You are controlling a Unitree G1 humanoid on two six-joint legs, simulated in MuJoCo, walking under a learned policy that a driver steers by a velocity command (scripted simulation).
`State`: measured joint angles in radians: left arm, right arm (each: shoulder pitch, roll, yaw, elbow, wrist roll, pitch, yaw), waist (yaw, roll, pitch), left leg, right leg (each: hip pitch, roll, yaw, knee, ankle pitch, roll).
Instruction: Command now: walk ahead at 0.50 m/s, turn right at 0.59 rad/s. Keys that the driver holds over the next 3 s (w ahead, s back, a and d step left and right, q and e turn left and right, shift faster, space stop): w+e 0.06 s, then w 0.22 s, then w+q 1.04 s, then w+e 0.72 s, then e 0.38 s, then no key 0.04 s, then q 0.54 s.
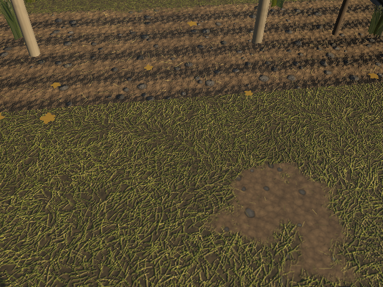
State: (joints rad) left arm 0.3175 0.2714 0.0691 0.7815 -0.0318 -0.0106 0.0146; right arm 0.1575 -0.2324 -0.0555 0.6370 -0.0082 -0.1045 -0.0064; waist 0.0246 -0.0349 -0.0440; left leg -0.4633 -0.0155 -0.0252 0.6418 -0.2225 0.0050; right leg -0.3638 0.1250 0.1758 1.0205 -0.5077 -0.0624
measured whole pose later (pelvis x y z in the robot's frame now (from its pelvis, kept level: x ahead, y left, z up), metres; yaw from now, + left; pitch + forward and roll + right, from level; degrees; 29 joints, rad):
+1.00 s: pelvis +0.48 +0.00 -0.10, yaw +12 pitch +2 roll -3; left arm 0.46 0.25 0.07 0.87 -0.02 -0.05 0.05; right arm 0.03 -0.26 -0.07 0.74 0.02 -0.01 0.10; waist 0.12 0.05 0.03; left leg -0.54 0.06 0.00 0.48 0.38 0.08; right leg 0.02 -0.14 -0.31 0.97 -0.85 0.11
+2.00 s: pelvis +0.98 +0.18 -0.14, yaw +11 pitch +2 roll +1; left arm 0.36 0.30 0.09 0.73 -0.04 0.00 0.01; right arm 0.22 -0.23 -0.06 0.77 0.01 -0.10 0.03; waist 0.01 -0.05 -0.05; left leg -0.24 -0.03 0.03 0.44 -0.24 0.03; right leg -0.51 0.00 0.11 1.15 -0.34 -0.05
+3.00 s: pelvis +1.31 +0.18 -0.31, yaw +4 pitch +3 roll -2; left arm 0.06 0.27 0.09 0.76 0.01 0.02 0.04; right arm 0.23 -0.28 -0.08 0.68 0.00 0.04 -0.04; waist -0.02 0.00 0.01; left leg -0.37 -0.02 -0.11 0.57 -0.25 0.01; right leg -0.50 0.06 0.03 0.97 -0.49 0.06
